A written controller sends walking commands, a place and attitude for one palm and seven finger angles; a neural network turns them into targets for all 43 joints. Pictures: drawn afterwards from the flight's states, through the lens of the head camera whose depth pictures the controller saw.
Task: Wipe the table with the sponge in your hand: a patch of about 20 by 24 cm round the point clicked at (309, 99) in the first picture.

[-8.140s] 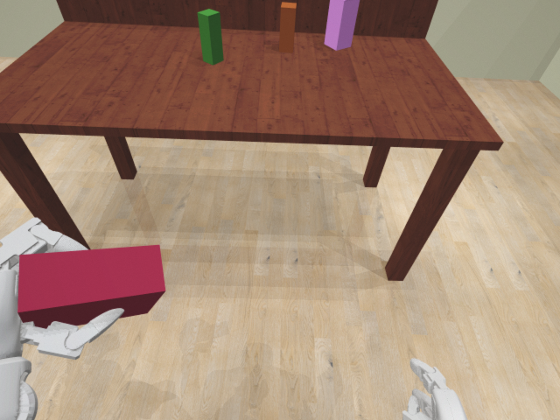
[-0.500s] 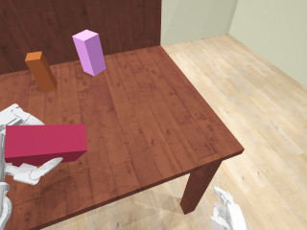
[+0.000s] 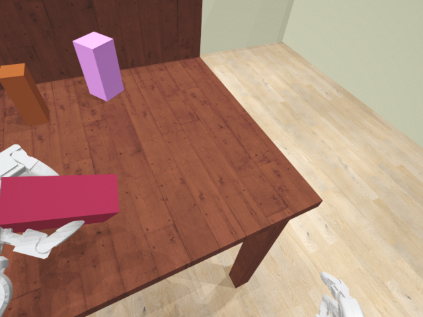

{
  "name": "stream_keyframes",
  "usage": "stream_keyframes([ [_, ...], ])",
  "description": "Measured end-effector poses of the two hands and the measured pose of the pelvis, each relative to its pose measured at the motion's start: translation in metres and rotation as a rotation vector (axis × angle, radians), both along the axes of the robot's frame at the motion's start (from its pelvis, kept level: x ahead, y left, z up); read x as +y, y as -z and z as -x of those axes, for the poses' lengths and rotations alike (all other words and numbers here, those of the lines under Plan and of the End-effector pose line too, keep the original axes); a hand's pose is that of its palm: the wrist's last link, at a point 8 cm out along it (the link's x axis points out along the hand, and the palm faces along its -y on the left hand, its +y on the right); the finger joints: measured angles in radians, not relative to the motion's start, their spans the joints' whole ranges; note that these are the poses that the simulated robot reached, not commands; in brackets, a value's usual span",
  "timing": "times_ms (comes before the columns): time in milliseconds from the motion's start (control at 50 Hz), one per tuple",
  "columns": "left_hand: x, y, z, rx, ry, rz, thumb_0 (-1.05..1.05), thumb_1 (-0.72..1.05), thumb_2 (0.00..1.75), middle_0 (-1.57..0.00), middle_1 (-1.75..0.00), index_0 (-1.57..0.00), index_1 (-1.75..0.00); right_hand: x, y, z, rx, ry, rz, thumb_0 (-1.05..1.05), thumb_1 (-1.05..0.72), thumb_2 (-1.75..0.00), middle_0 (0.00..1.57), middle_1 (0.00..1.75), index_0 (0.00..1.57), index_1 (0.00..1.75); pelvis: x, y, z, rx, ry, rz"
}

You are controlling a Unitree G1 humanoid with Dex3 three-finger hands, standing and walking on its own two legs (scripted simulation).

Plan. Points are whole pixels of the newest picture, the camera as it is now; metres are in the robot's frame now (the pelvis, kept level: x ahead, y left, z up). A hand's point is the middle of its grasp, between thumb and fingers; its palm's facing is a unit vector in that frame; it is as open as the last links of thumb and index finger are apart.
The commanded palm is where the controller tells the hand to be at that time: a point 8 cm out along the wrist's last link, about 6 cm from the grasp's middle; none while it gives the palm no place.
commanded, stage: come to a stop and stand still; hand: left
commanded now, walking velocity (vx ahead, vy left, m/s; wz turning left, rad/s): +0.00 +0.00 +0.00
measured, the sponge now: (79, 202) +0.23 +0.22 +0.15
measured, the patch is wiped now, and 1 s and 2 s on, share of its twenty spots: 0.00 0.00 0.00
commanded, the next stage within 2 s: look again from close up in 0.56 s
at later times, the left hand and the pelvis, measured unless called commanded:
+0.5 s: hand (28, 178) +0.26 +0.30 +0.16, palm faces +0.34 -0.85 -0.40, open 9.4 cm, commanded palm +0.20 +0.33 +0.18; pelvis +0.04 +0.05 +0.00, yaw +1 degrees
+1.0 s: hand (39, 203) +0.22 +0.26 +0.16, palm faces +0.40 -0.86 -0.33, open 9.4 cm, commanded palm +0.17 +0.30 +0.18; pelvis +0.01 +0.02 +0.00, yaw +1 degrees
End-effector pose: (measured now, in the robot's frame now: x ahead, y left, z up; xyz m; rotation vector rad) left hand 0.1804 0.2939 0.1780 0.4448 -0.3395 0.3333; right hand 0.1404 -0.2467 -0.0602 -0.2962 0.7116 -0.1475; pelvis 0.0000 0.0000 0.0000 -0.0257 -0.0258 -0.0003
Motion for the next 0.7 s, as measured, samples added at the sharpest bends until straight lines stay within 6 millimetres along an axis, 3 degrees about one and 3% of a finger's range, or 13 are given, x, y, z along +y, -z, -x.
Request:
stream_keyframes([
  [160,0.026,0.017,-0.020,0.073,-0.019,0.043,-0.01,-0.43,1.01,-0.83,-1.35,-0.82,-1.35,0.057,0.001,-0.038,-0.004,-0.069,-0.056,0.02,-0.91,-0.90,0.20,0.30,0.20,0.30,0.026,-0.003,-0.021,0.020,-0.007,-0.011],
  [300,0.038,0.003,-0.037,0.020,0.008,0.009,-0.01,-0.43,1.02,-0.82,-1.35,-0.82,-1.35,0.092,-0.004,-0.076,-0.047,-0.126,-0.089,0.02,-0.90,-0.90,0.20,0.30,0.20,0.31,0.041,-0.003,-0.033,0.027,-0.009,-0.007],
  [500,0.045,0.007,-0.043,0.084,0.014,-0.018,-0.01,-0.43,1.02,-0.82,-1.35,-0.82,-1.35,0.080,0.002,-0.064,0.014,-0.056,-0.075,0.01,-0.90,-0.90,0.20,0.30,0.21,0.31,0.047,-0.003,-0.039,0.029,-0.011,-0.008],
  [700,0.031,0.002,-0.022,0.077,-0.003,-0.019,-0.01,-0.43,1.02,-0.82,-1.35,-0.82,-1.35,0.061,0.005,-0.053,0.021,-0.039,-0.063,0.02,-0.90,-0.90,0.20,0.30,0.20,0.30,0.036,-0.003,-0.030,0.016,-0.022,-0.004],
])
